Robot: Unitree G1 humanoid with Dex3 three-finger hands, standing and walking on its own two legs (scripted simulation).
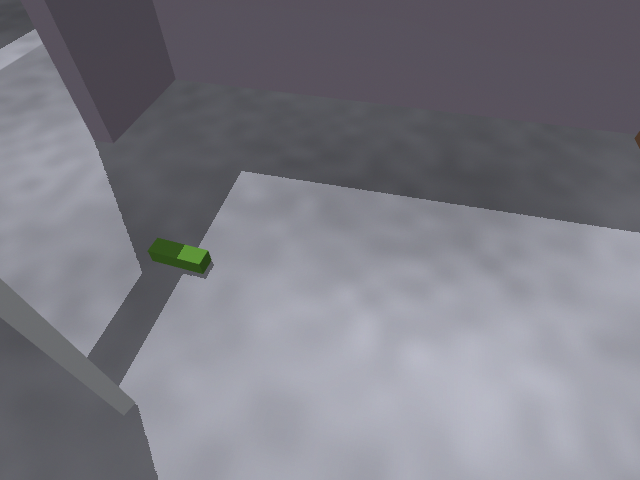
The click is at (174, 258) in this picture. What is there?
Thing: lying carton
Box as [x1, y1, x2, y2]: [148, 238, 211, 273]
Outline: 148,249 150,256 155,261 203,273 211,260 207,250 157,238
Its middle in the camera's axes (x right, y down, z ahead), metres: -0.56 +0.05 +1.56
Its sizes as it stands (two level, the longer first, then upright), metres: 0.229 0.072 0.065
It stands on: the floor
